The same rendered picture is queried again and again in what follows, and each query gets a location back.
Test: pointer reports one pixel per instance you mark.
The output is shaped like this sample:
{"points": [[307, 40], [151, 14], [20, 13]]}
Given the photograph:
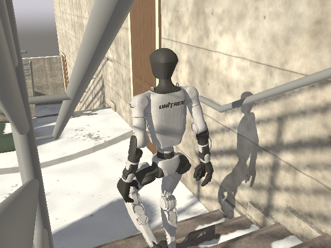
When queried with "robot right upper arm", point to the robot right upper arm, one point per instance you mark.
{"points": [[195, 109]]}

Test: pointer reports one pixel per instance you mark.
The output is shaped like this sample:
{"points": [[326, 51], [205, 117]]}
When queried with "right robot hand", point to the right robot hand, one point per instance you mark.
{"points": [[200, 171]]}

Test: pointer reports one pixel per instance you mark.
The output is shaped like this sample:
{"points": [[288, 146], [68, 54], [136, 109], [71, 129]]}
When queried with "left robot forearm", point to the left robot forearm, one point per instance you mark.
{"points": [[133, 159]]}

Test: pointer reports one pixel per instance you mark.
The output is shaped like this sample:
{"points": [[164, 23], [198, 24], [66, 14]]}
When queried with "left robot hand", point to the left robot hand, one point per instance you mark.
{"points": [[124, 189]]}

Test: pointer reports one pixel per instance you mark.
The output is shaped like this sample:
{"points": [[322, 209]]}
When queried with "right robot forearm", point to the right robot forearm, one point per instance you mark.
{"points": [[203, 146]]}

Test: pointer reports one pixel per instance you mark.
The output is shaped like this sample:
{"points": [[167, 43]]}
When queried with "robot right shin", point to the robot right shin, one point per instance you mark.
{"points": [[169, 220]]}

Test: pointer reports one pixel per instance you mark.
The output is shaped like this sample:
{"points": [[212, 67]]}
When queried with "robot left thigh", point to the robot left thigh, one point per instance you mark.
{"points": [[145, 174]]}

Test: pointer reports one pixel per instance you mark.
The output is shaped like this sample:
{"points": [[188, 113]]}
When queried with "robot left upper arm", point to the robot left upper arm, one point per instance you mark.
{"points": [[138, 105]]}

